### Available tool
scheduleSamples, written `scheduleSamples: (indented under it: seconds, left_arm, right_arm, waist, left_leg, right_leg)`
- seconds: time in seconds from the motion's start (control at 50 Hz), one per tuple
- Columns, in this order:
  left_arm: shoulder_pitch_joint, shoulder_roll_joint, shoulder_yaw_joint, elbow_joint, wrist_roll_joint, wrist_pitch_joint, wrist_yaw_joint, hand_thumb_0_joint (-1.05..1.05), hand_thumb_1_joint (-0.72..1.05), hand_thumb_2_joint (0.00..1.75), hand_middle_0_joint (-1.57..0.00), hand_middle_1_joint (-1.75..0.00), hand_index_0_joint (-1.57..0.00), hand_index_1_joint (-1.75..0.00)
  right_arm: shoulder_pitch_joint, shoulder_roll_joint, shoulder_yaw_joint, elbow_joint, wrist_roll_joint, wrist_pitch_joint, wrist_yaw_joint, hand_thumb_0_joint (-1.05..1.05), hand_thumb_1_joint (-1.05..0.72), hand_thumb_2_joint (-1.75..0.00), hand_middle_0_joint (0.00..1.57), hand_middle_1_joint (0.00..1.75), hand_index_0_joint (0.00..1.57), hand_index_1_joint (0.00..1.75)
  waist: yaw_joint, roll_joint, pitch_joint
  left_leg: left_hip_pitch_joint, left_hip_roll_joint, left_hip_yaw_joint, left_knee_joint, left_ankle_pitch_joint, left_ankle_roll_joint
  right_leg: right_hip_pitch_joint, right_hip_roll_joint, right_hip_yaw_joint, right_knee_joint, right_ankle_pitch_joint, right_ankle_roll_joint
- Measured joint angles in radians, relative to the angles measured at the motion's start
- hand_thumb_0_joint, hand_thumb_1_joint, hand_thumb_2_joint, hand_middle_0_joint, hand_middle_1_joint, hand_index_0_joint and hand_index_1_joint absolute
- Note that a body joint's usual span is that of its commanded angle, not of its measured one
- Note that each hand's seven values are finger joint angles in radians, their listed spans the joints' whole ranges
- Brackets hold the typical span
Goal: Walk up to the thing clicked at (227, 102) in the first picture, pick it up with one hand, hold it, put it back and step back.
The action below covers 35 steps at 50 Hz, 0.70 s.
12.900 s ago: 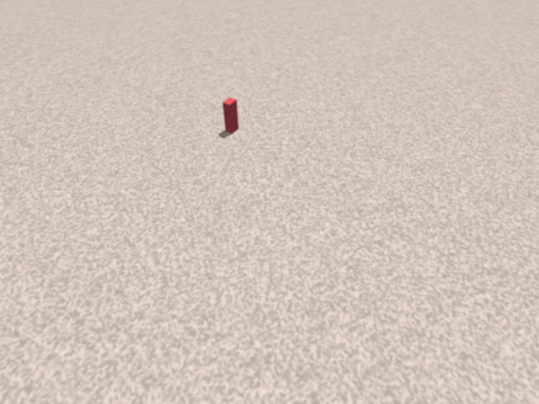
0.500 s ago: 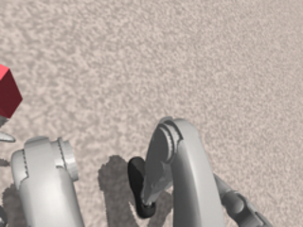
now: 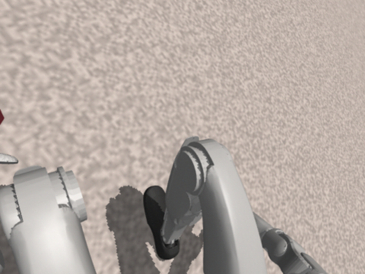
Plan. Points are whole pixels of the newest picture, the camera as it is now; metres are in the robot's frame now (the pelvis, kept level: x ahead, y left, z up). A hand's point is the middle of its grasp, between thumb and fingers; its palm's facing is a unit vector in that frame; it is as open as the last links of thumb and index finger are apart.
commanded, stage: rest palm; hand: left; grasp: from the side
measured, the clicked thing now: out of the picture +0.46 +0.29 -0.19
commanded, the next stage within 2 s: close in 0.48 s
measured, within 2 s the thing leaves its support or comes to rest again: leaves its support in 1.84 s
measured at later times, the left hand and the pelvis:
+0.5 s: hand out of the picture +0.43 +0.28 -0.16, palm faces +0.33 -0.95 -0.01, open 16.2 cm; pelvis +0.00 +0.00 +0.00, yaw -1 degrees
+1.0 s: hand out of the picture +0.44 +0.29 -0.16, palm faces +0.35 -0.94 -0.03, open 9.5 cm; pelvis +0.00 +0.00 +0.00, yaw -2 degrees
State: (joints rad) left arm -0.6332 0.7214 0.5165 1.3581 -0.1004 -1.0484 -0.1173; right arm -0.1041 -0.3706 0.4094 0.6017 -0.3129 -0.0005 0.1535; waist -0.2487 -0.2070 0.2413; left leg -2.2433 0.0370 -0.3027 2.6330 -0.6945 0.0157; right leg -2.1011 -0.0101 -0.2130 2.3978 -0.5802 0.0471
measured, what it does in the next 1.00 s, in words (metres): stands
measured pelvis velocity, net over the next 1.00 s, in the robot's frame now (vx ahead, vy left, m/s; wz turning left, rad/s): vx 0.00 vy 0.00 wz -0.04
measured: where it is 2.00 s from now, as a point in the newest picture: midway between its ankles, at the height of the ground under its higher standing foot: (120, 257)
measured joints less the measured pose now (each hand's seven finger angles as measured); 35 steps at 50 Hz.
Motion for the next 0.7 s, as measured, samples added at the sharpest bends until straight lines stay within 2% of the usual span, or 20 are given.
scheduleSamples:
  seconds: [0.42, 0.6, 0.7]
  left_arm:
    - [-0.027, 0.055, -0.021, 0.055, 0.017, -0.031, 0.079, -0.01, -0.36, 0.21, -0.05, -0.09, -0.04, -0.10]
    - [-0.038, 0.078, -0.027, 0.072, 0.046, -0.034, 0.106, 0.00, -0.26, 0.26, -0.06, -0.11, -0.05, -0.13]
    - [-0.043, 0.089, -0.022, 0.076, 0.044, -0.040, 0.114, 0.00, -0.16, 0.31, -0.14, -0.18, -0.12, -0.19]
  right_arm:
    - [-0.034, 0.004, 0.047, -0.009, -0.023, 0.012, -0.003, 0.00, -0.91, -0.91, 0.21, 0.30, 0.20, 0.30]
    - [-0.041, 0.004, 0.062, -0.019, -0.031, 0.021, -0.002, 0.00, -0.90, -0.91, 0.21, 0.30, 0.20, 0.30]
    - [-0.048, 0.003, 0.071, -0.021, -0.035, 0.025, -0.002, 0.00, -0.90, -0.91, 0.21, 0.30, 0.20, 0.30]
  waist:
    - [-0.009, -0.026, 0.028]
    - [-0.012, -0.035, 0.041]
    - [-0.014, -0.042, 0.048]
  left_leg:
    - [0.007, 0.001, -0.029, 0.011, -0.009, -0.005]
    - [0.012, 0.001, -0.040, 0.012, -0.015, -0.002]
    - [0.017, 0.001, -0.044, 0.011, -0.017, -0.003]
  right_leg:
    - [0.011, 0.011, -0.021, -0.009, 0.006, 0.005]
    - [0.024, 0.016, -0.030, -0.019, 0.003, 0.008]
    - [0.030, 0.017, -0.033, -0.021, 0.002, 0.010]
